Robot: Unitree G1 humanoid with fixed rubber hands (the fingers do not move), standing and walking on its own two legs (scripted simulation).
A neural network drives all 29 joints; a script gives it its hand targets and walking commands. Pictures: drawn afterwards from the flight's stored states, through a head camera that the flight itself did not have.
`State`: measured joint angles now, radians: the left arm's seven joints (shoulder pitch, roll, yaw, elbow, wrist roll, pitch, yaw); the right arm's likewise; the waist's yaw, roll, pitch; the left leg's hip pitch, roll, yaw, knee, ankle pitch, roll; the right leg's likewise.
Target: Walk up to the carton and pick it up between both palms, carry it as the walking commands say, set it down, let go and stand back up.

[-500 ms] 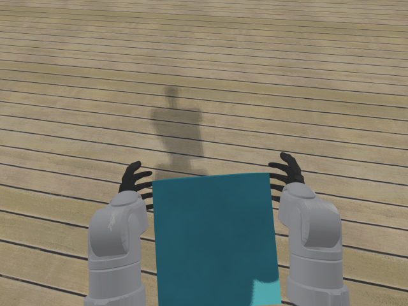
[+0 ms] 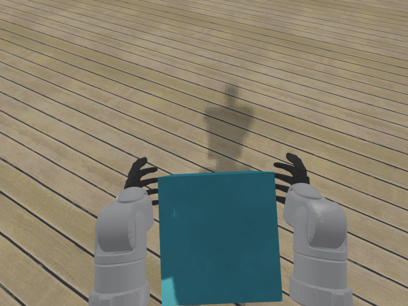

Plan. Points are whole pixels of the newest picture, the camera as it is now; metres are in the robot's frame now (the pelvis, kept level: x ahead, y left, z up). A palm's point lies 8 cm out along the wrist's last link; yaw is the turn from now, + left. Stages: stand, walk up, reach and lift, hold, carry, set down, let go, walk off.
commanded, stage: carry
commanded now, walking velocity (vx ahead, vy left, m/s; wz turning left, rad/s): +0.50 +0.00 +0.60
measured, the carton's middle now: (216, 224) +0.31 -0.01 -0.05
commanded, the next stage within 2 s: none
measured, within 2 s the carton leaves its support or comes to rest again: neither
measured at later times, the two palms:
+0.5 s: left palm (94, 111) +0.54 +0.28 +0.08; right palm (209, 91) +0.61 +0.00 +0.08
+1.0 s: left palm (59, 61) +0.72 +0.42 +0.10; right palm (150, 35) +0.89 +0.19 +0.10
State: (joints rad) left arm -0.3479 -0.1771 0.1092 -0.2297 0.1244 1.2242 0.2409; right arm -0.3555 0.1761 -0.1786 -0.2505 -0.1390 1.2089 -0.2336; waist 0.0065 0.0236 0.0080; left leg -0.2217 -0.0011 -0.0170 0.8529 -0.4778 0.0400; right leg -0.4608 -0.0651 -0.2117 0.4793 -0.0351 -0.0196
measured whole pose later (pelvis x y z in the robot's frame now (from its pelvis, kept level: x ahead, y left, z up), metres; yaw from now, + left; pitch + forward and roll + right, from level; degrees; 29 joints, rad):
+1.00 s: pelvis +0.56 +0.13 +0.02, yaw +37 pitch +4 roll +1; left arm -0.35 -0.18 0.13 -0.18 0.15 1.23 0.22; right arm -0.34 0.17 -0.16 -0.21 -0.12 1.24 -0.28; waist -0.02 0.01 -0.01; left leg -0.48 0.00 0.08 0.95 -0.42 0.01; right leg -0.28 -0.10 -0.27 0.39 -0.17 -0.03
